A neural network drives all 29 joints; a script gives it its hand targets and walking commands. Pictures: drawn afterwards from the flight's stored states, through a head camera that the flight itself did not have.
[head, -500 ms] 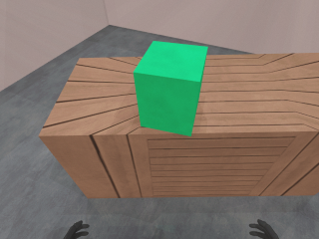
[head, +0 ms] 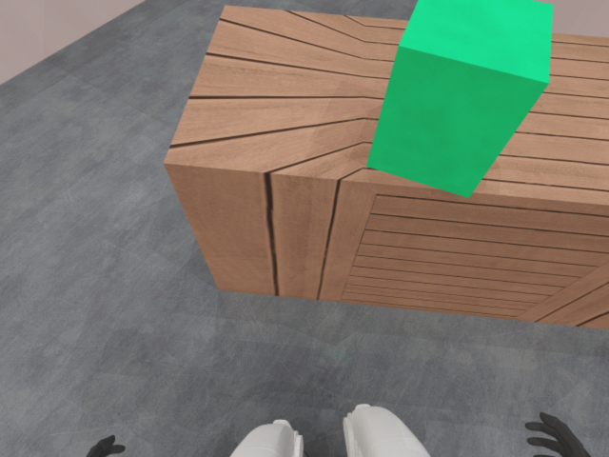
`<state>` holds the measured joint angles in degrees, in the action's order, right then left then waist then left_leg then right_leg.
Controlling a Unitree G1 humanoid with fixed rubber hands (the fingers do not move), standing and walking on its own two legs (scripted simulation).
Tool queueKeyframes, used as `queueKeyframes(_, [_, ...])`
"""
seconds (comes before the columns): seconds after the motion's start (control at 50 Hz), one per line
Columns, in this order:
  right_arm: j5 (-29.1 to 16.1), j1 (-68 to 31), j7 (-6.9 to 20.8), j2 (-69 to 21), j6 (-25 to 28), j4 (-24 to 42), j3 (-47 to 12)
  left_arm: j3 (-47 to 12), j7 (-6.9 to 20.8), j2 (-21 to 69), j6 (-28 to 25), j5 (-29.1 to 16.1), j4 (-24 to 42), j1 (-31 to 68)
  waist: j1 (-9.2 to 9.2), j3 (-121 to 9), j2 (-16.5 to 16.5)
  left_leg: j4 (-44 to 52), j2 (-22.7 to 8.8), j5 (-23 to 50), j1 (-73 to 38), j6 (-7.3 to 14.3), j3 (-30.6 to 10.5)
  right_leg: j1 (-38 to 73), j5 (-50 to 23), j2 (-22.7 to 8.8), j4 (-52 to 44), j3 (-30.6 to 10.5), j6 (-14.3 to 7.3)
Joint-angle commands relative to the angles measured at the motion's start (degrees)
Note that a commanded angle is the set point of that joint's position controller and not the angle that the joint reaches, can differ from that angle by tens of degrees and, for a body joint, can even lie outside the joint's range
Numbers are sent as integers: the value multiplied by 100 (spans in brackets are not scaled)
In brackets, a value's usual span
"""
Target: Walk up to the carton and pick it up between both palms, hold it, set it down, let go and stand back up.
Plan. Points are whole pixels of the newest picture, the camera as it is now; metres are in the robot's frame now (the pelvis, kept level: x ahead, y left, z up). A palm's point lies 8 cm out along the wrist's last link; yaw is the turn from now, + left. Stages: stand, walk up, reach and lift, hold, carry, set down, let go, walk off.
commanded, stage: walk up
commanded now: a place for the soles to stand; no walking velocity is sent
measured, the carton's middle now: (449, 94) +0.68 -0.24 +0.03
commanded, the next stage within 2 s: none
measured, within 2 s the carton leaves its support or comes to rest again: neither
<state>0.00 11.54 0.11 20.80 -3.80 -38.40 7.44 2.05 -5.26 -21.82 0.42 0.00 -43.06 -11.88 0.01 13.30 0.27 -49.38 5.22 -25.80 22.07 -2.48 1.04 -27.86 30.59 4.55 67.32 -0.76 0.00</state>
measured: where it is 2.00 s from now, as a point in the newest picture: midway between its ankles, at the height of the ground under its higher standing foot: outside the picture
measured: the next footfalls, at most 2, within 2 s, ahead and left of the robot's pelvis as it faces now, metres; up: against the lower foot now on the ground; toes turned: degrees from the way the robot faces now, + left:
right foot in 0.06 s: +0.06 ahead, -0.08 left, +0.00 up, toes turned +4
left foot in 0.24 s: +0.07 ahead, +0.16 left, +0.00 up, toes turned +0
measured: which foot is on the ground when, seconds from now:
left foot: down 0.00-0.04, up 0.06-0.22, down 0.24-0.94, up 0.96-1.00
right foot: up 0.00-0.04, down 0.06-0.24, up 0.26-0.92, down 0.94-1.00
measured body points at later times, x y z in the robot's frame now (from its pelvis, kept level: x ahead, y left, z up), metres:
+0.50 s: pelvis -0.03 +0.08 -0.02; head -0.01 +0.19 +0.41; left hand +0.06 +0.38 -0.19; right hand +0.10 -0.26 -0.02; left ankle +0.03 +0.16 -0.70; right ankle -0.02 -0.08 -0.61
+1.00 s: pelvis -0.04 -0.04 -0.04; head -0.01 -0.01 +0.41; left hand +0.07 +0.30 -0.15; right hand +0.07 -0.38 -0.11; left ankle +0.02 +0.14 -0.69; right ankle +0.04 -0.19 -0.70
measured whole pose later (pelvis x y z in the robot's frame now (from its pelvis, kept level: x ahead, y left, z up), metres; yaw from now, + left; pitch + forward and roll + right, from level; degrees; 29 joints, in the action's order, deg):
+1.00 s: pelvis -0.04 -0.04 -0.04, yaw -3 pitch -9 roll +1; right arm 0.0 9.9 -5.5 21.0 1.1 -43.5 5.4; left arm 6.6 2.6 -28.1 3.3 0.0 -41.8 -15.8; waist 0.4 12.9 -5.6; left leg -65.8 -5.4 -30.8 25.4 -0.3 -2.5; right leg -26.6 26.2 0.2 61.1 -6.3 1.7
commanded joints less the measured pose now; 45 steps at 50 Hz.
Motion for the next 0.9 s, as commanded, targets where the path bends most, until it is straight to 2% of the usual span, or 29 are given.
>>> queueKeyframes(0.0, [10,-1605,-271,1474,156,803,554,784,-104,-1690,-124,200,-704,-3567,1789,-2067,932,-996,-219,9186,-2363,-2686,-46,1651,-178,-199,-4908,921,-877])
queueKeyframes(0.02, [-193,-1815,-291,1299,219,827,465,886,-141,-1619,-199,62,-693,-3576,2354,-2144,-1075,-3843,230,7017,-1095,-1893,120,2812,-3007,-862,-6098,563,-1428])
queueKeyframes(0.04, [-256,-905,-280,782,227,872,280,878,-136,-1620,-229,136,-168,-2075,1452,-2601,-2908,-5422,232,-1997,1459,-626,-1118,4096,-3770,-2049,-4201,-2378,-1928])
queueKeyframes(0.06, [18,261,-380,957,258,234,169,735,-24,-1304,-85,240,316,-64,-30,-1549,-321,-4119,-657,-804,-39,507,-2261,397,-2225,-1994,-4094,-2731,-1603])
queueKeyframes(0.08, [-95,455,-325,1424,268,276,394,707,18,-1380,-83,148,893,822,-123,-1511,-302,-4614,-568,-1578,-1009,625,-2659,-897,-2483,-2598,-3885,-3238,-2126])
queueKeyframes(0.1, [-72,315,-295,1343,332,190,280,579,37,-1215,-183,99,930,964,-348,-1029,-162,-3280,-779,-1805,-621,675,-2417,-559,-3671,-2374,-3562,-2811,-1831])
queueKeyframes(0.12, [-88,387,-300,1161,338,120,224,566,90,-1401,-181,302,909,931,-311,-575,-1081,-2140,-781,-1846,-524,757,-1844,-802,-3671,-1964,-3458,-2529,-1712])
queueKeyframes(0.14, [-115,593,-323,1361,436,-18,186,520,154,-1323,-129,400,953,830,-326,-558,-1276,-960,-872,-1808,-605,703,-1684,-478,-3789,-1689,-3352,-2415,-1508])
queueKeyframes(0.16, [-144,1014,-362,1245,533,-236,150,572,279,-1414,-53,426,953,556,-350,-848,-1593,356,-602,-770,-762,625,-848,7,-4297,-1400,-3038,-1863,-1478])
queueKeyframes(0.18, [-100,1800,-437,1315,630,-494,237,517,395,-1346,77,459,992,244,-579,-1438,-1097,2291,-1010,1133,-1843,261,-931,135,-3404,-780,-1882,-1289,-876])
queueKeyframes(0.2, [21,1668,-546,1829,687,-609,379,575,499,-1039,190,372,1011,-92,-469,-1320,105,2600,-1142,1607,-2592,87,-1552,-906,-1005,316,-352,-961,-414])
queueKeyframes(0.22, [143,1380,-630,2174,718,-383,455,509,510,-1025,303,382,931,-635,-93,-1243,583,2445,-2155,1259,-2588,84,-3394,-1888,213,574,570,-1465,-216])
queueKeyframes(0.24, [61,1008,-717,2587,717,-199,482,649,504,-1291,417,444,924,-810,91,-1118,465,2984,-3314,1012,-1450,728,-4722,-1753,424,319,896,-1782,23])
queueKeyframes(0.26, [-4,508,-761,2760,653,-136,504,702,514,-1716,516,475,883,-478,-62,-812,-250,3399,-3375,-186,-4,1188,-4635,-1124,412,161,1506,-2184,7])
queueKeyframes(0.28, [3,-38,-798,2236,647,-189,371,726,532,-1637,510,409,690,-583,182,-82,-504,3480,-2817,-1477,478,520,-3749,-1187,-284,159,1628,-2185,-46])
queueKeyframes(0.34, [32,21,-753,2052,748,-371,258,778,666,-1570,628,343,557,-1165,260,-202,758,3144,-2149,-1021,-136,-432,-2591,-1492,-1045,102,1522,-1848,-15])
queueKeyframes(0.4, [184,119,-685,1982,739,-337,328,927,736,-1643,588,349,603,-837,65,-574,1359,2802,-1978,-1304,-381,160,-2412,-1354,-995,146,1683,-1655,127])
queueKeyframes(0.42, [212,308,-692,1976,749,-247,312,973,719,-1701,585,374,650,-798,70,-351,909,2723,-2172,-926,-286,276,-2460,-1581,-1045,68,1645,-1679,97])
queueKeyframes(0.54, [212,-3,-695,1967,767,-234,318,884,736,-1727,672,381,382,-1133,143,-486,1279,2893,-2045,-1609,-251,177,-2371,-1535,-985,213,1652,-1750,159])
queueKeyframes(0.56, [190,81,-680,2113,768,-213,366,961,755,-1788,680,353,357,-1141,150,-601,1835,2991,-2118,-2031,-363,211,-2475,-1509,-981,50,1534,-1660,119])
queueKeyframes(0.58, [185,45,-686,2039,760,-231,386,943,749,-1746,662,342,285,-1148,208,-432,1346,2828,-2192,-1536,-42,510,-2405,-1429,-961,117,1685,-1677,151])
queueKeyframes(0.62, [181,1,-686,2220,791,-171,429,1010,772,-1874,661,411,352,-1164,268,-283,1544,2608,-2361,-1351,-260,1101,-2522,-1519,-908,-60,1734,-1674,174])
queueKeyframes(0.68, [191,-17,-687,2074,791,-257,438,1029,756,-1846,614,447,355,-862,209,-459,1186,2501,-2403,-1192,-326,1228,-2508,-1473,-833,-96,1650,-1610,135])
queueKeyframes(0.7, [188,55,-697,2234,797,-185,483,1041,814,-1843,642,470,462,-825,133,-859,1565,2477,-2635,-1399,-565,1282,-2724,-1348,-650,-312,1590,-1480,89])
queueKeyframes(0.72, [183,184,-715,2145,797,-193,441,1020,805,-1811,605,399,488,-647,41,-520,1065,2367,-2491,-1139,-370,1385,-2636,-1616,-747,-292,1537,-1583,103])
queueKeyframes(0.76, [162,-150,-746,2279,798,-99,442,987,813,-1750,552,369,590,-636,210,-380,1530,2300,-2886,-692,-352,1704,-2634,-1646,-679,-570,1376,-1568,100])
queueKeyframes(0.8, [214,-127,-661,2193,798,-18,356,997,801,-1743,425,320,519,-629,162,-752,1243,1716,-2440,203,-253,1504,-1839,-893,-391,-618,302,-1115,21])
queueKeyframes(0.84, [270,-39,-581,2306,753,-62,374,840,818,-1436,325,242,541,-718,110,-809,1932,1546,-2412,879,-7,1606,-1592,-428,-99,-901,-850,-662,3])
queueKeyframes(0.88, [191,-722,-536,2255,698,93,358,940,805,-1399,263,194,296,-1432,725,-1366,1921,700,-2411,1586,812,1213,-1128,1191,-770,-990,-2105,-558,-273])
